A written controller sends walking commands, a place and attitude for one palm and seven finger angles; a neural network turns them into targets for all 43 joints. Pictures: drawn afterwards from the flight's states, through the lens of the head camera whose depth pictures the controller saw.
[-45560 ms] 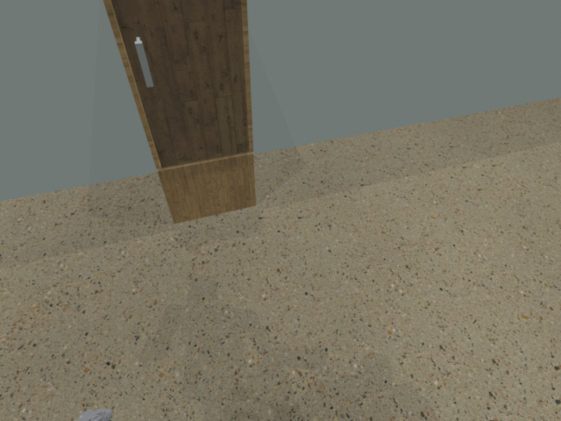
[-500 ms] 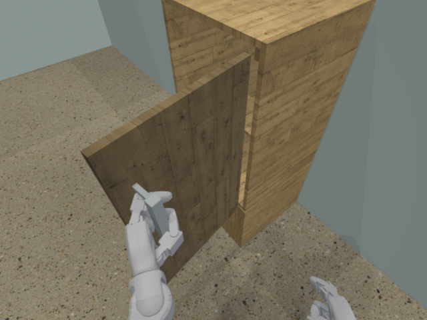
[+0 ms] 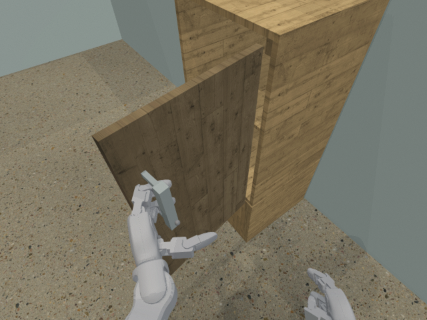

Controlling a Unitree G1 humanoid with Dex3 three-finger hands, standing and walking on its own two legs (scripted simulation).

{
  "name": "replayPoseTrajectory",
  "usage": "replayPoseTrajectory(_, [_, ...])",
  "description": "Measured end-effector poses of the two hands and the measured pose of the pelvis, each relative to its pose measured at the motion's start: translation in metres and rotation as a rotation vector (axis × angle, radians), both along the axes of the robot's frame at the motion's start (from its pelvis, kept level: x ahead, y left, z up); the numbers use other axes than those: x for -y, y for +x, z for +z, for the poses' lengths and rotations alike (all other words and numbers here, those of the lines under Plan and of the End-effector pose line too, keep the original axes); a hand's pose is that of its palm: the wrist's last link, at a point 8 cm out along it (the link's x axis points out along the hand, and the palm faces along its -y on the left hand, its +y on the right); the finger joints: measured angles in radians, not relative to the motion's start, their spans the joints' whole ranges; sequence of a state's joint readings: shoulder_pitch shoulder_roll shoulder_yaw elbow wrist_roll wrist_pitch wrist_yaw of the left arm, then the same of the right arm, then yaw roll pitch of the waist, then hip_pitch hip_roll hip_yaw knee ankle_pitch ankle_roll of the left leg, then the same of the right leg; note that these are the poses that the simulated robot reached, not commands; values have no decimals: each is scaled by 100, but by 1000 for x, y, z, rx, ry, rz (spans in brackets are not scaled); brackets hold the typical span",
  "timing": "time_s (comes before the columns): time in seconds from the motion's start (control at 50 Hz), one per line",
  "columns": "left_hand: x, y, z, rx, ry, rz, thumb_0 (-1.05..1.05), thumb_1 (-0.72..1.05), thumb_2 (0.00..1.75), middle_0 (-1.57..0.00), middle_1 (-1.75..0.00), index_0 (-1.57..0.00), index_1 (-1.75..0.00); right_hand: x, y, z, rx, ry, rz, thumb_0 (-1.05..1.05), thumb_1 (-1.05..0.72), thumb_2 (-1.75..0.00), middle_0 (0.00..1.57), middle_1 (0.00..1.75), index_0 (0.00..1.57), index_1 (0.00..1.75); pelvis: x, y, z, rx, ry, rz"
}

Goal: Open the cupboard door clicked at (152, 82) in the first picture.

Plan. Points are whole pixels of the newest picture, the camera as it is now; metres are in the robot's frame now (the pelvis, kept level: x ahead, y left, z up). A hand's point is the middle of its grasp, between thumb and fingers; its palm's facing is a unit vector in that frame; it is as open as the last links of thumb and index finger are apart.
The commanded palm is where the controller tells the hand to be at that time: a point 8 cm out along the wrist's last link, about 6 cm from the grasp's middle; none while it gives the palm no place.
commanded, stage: open thumb and fingers to let go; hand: left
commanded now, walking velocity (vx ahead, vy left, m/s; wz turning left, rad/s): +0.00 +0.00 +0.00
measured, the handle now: (160, 201) +0.32 +0.12 +0.06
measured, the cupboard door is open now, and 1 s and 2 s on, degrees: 99 100 100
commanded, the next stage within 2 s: slide the hand sideways off the handle in 0.30 s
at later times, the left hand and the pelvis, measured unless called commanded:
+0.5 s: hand (178, 230) +0.26 +0.08 +0.06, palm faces +0.14 -0.99 -0.08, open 15.7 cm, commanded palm +0.23 +0.12 +0.06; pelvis -0.02 +0.02 +0.00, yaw +0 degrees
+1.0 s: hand (158, 254) +0.22 +0.11 +0.06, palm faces -0.09 -1.00 -0.03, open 16.3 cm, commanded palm +0.19 +0.17 +0.06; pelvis +0.00 +0.03 -0.01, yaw -2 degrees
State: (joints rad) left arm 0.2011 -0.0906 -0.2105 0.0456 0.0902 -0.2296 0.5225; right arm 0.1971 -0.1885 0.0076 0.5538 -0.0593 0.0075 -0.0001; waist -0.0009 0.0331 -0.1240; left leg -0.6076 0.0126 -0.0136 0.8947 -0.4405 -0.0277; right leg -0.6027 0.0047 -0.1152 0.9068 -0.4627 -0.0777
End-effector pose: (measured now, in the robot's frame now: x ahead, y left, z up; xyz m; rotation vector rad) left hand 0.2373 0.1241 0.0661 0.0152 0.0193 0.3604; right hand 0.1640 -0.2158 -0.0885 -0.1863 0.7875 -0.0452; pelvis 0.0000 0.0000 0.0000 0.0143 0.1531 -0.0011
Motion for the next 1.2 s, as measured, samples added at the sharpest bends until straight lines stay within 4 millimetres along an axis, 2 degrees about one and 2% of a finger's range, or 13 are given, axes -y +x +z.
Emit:
replayPoseTrajectory(0.12, [0, 1, -1, 5, 12, -16, -1, -42, 34, -27, -105, -28, -105, -6, -8, -1, -3, -4, -5, 1, -90, -90, 20, 30, 20, 30, -7, -5, -2, 2, -8, -2])
replayPoseTrajectory(0.32, [4, 4, -1, 0, 22, -47, -1, -49, 31, -23, -64, -22, -64, -18, -15, -1, 4, 6, -4, 1, -90, -90, 20, 30, 20, 30, -15, -12, -3, 11, -15, -8])
replayPoseTrajectory(0.44, [1, 3, 0, -4, 22, -61, -2, -50, 31, -30, -51, -26, -57, -22, -15, 0, 13, 11, 9, 1, -90, -90, 20, 30, 20, 30, -18, -16, -3, 17, -16, -7])
replayPoseTrajectory(0.56, [-9, -6, -2, 21, 107, -413, -2, -49, 31, -24, -40, -14, -44, -20, -22, 1, 32, 6, 13, 1, -90, -90, 20, 30, 20, 30, -21, -21, -5, 25, -17, 1])
replayPoseTrajectory(0.64, [-14, -6, 0, 7, 27, -500, -2, -50, 30, -19, -35, -8, -37, -18, -28, 4, 61, 10, -18, 1, -90, -90, 20, 30, 20, 30, -26, -22, -4, 37, -21, -5])
replayPoseTrajectory(0.78, [-13, -13, 2, 18, -38, -460, -2, -50, 30, -12, -31, -11, -32, -20, -30, 14, 89, 6, -30, 1, -90, -90, 20, 30, 20, 30, -30, -15, -2, 25, -15, -24])
replayPoseTrajectory(0.88, [-17, -23, -1, 17, -7, -460, -2, -50, 30, -13, -30, -13, -30, -23, -23, 15, 92, 5, -14, 1, -90, -90, 20, 30, 20, 30, -31, -10, -5, 15, -16, -29])
replayPoseTrajectory(0.96, [-32, -29, -6, -17, 10, -444, -2, -50, 30, -14, -30, -14, -30, -25, -14, 14, 93, 5, -9, 1, -90, -90, 20, 30, 20, 30, -31, -6, -6, 7, -18, -29])
replayPoseTrajectory(1.2, [-52, -48, -1, -22, -7, -430, -2, -50, 30, -17, -31, -18, -31, -27, 9, 13, 134, 12, -4, 1, -90, -90, 20, 30, 20, 30, -30, 6, -11, -24, -25, -22])
